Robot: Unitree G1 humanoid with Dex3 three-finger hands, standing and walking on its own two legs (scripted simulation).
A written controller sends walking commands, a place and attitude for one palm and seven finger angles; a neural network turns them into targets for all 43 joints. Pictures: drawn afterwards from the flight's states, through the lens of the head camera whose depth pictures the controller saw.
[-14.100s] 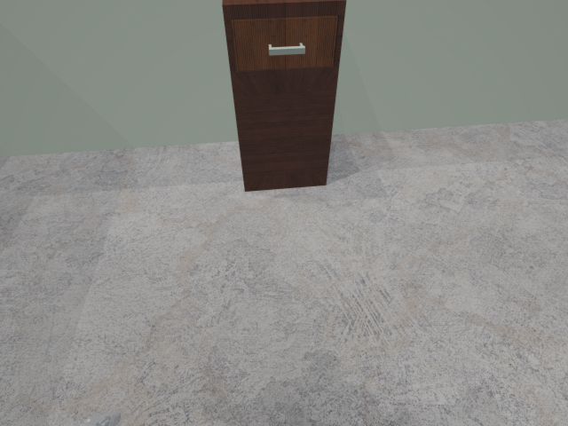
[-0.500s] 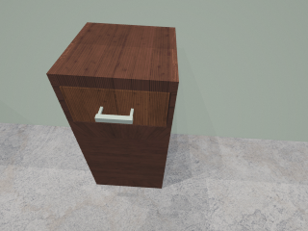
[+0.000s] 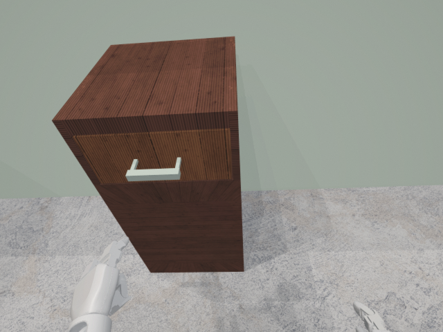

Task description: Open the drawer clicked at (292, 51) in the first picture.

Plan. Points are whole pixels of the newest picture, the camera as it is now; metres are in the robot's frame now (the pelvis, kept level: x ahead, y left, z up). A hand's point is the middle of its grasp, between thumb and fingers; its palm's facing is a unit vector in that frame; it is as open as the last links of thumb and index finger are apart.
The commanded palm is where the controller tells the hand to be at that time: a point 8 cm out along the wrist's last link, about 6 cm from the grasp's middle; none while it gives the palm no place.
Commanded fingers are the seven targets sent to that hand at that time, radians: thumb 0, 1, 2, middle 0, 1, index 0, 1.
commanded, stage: raise the hand with hooked fingers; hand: left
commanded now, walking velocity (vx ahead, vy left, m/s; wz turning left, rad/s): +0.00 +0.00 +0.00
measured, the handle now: (155, 168) +0.52 +0.19 -0.01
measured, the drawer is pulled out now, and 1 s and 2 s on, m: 0.00 0.00 0.00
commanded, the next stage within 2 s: move the hooked fingers above the handle in 1.64 s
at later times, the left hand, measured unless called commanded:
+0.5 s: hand (129, 263) +0.25 +0.18 +0.01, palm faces +0.09 -0.08 -0.99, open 10.6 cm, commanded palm +0.20 +0.19 +0.05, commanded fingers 0.00 -0.01 0.51 -0.27 -0.88 -0.27 -0.88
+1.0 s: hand (122, 210) +0.33 +0.20 +0.07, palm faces +0.13 -0.11 -0.99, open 13.3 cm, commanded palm +0.30 +0.20 +0.13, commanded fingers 0.00 -0.50 0.30 -0.30 -1.20 -0.30 -1.20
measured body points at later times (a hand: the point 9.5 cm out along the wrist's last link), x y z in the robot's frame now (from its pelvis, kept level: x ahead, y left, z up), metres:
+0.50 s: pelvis +0.01 -0.06 -0.03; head +0.06 -0.10 +0.42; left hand +0.24 +0.18 +0.07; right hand +0.25 -0.25 -0.13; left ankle +0.01 +0.11 -0.72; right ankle +0.01 -0.12 -0.72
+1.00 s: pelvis +0.03 +0.00 +0.00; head +0.03 -0.04 +0.45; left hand +0.32 +0.20 +0.12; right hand +0.20 -0.26 -0.10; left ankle +0.01 +0.13 -0.72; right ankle +0.01 -0.12 -0.72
